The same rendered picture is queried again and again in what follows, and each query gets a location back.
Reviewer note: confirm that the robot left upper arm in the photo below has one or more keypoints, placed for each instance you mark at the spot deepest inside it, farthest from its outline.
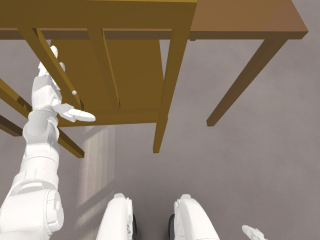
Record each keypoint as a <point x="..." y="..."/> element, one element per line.
<point x="31" y="216"/>

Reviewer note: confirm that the robot right thigh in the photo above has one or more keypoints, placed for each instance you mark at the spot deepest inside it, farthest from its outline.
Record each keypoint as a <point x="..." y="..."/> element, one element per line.
<point x="197" y="226"/>

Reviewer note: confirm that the left robot shin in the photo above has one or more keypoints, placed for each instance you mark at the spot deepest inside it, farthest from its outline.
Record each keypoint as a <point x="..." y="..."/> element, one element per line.
<point x="129" y="227"/>

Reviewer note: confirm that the robot right hand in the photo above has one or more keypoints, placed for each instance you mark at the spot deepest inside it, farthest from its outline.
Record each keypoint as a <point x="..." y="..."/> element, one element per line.
<point x="253" y="234"/>

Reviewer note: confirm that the robot left forearm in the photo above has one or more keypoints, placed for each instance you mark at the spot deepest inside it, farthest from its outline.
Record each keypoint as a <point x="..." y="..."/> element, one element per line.
<point x="38" y="170"/>

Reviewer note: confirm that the robot left hand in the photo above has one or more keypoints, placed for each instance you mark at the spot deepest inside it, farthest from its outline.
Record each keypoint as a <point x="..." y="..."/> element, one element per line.
<point x="44" y="92"/>

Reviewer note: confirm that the chair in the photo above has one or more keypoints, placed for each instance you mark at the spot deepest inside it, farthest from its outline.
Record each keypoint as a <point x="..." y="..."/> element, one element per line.
<point x="119" y="81"/>

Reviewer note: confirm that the table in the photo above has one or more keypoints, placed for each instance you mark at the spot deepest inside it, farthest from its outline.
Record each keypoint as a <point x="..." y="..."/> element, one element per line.
<point x="274" y="21"/>

